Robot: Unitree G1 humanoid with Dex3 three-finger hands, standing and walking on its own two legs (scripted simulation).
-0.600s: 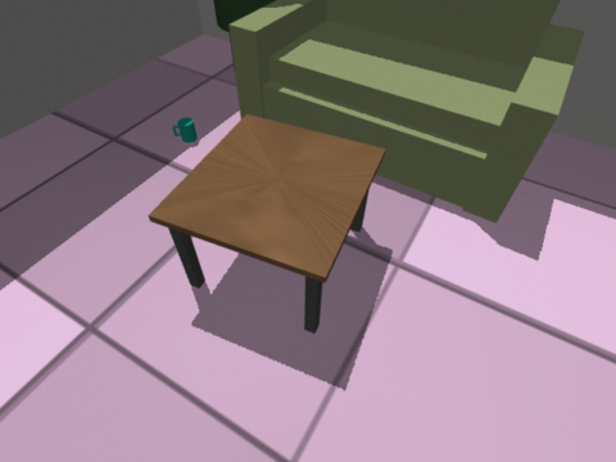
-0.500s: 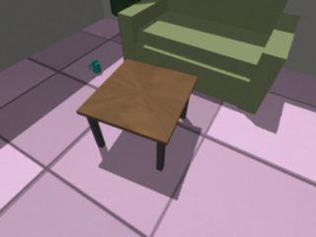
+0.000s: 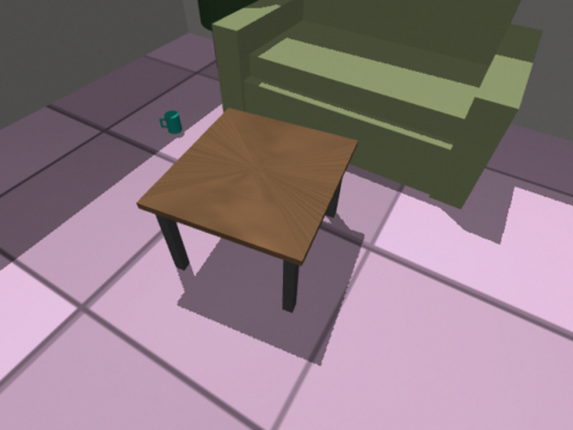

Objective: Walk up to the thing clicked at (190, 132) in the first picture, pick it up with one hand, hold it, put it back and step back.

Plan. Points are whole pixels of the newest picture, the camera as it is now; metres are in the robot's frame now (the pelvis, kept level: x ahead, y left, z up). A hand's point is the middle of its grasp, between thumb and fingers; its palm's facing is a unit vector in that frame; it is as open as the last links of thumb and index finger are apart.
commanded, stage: stand
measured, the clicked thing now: (170, 122) +1.86 +0.66 -0.73
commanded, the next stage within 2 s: walk up in 0.52 s
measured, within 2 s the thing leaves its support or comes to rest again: neither
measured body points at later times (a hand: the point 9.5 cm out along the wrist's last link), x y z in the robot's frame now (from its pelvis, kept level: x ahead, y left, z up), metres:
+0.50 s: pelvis +0.00 +0.00 +0.00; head +0.01 +0.00 +0.45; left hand +0.07 +0.30 -0.13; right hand +0.08 -0.30 -0.14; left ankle -0.01 +0.13 -0.75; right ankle -0.01 -0.12 -0.75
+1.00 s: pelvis -0.03 +0.01 -0.04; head +0.01 +0.06 +0.41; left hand +0.00 +0.34 -0.16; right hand +0.16 -0.28 -0.11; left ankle -0.05 +0.13 -0.75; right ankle -0.01 -0.12 -0.72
